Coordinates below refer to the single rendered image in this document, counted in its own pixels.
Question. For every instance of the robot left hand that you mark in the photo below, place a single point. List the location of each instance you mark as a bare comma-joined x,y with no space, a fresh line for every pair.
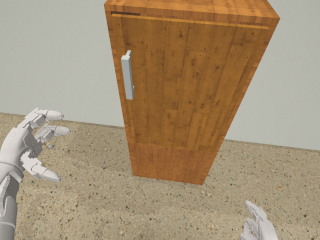
18,142

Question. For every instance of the cupboard door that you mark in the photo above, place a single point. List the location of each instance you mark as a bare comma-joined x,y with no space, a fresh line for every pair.
187,75

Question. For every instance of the handle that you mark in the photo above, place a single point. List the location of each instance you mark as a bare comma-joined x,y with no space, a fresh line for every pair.
127,75

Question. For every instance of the robot left forearm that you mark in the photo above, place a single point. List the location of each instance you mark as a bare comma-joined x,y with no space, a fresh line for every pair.
10,178

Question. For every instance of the robot right hand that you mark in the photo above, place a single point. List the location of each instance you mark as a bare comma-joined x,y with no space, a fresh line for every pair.
264,230

